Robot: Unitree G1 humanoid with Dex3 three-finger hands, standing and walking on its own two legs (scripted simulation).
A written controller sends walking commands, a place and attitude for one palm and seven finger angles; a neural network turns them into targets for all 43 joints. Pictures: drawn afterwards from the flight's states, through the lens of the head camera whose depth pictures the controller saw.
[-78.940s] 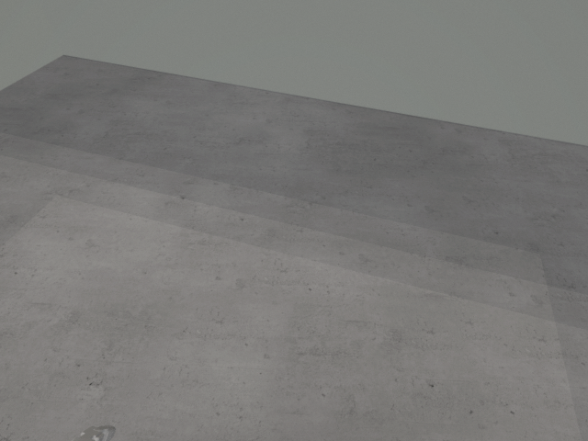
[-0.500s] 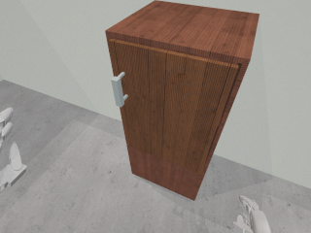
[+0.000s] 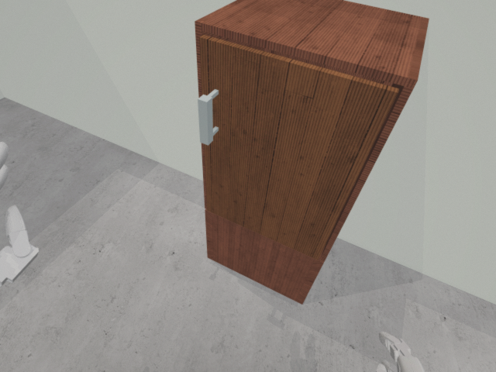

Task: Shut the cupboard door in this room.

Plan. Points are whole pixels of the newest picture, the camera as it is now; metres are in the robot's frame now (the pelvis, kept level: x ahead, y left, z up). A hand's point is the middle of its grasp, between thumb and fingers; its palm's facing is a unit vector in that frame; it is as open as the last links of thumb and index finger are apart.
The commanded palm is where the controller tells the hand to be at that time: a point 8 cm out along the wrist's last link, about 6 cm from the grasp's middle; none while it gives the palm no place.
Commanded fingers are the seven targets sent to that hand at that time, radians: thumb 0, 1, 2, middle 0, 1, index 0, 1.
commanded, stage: step back with the hand held close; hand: left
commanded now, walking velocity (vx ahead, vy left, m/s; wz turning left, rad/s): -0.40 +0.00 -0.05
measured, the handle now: (210, 116) +0.66 +0.13 +0.05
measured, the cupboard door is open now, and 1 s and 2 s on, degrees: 0 0 0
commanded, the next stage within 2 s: stop stepping back and stand still in 0.32 s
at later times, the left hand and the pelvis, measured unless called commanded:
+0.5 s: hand out of the picture +0.09 +0.23 +0.20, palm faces +0.27 -0.82 -0.50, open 7.4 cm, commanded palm +0.04 +0.28 +0.19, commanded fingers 0.00 0.90 0.90 -0.20 -0.30 -0.20 -0.30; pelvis -0.11 -0.01 +0.00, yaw -3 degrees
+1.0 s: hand out of the picture +0.07 +0.30 +0.18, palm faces +0.44 -0.79 -0.41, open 7.4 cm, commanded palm +0.01 +0.33 +0.19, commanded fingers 0.00 0.90 0.90 -0.20 -0.30 -0.20 -0.30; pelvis -0.14 +0.04 +0.00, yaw -3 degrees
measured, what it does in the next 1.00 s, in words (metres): walks backwards: right foot, then left foot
